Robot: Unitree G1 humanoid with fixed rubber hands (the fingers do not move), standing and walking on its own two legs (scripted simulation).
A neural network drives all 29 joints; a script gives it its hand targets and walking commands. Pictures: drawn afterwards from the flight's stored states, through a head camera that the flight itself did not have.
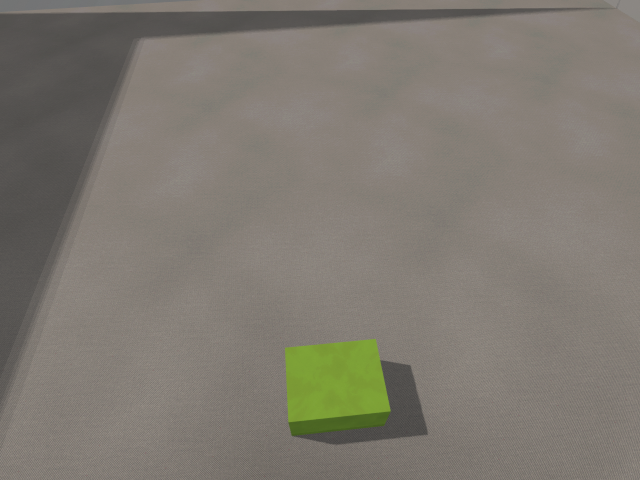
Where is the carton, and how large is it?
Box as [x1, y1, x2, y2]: [285, 339, 390, 435]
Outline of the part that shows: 375,339 285,348 288,422 292,435 377,426 384,424 390,410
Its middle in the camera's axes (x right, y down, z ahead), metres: +0.05 +0.45 +1.16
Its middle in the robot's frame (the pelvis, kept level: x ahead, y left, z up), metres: +0.46 -0.03 -0.71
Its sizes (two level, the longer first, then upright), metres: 0.277 0.210 0.149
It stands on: the floor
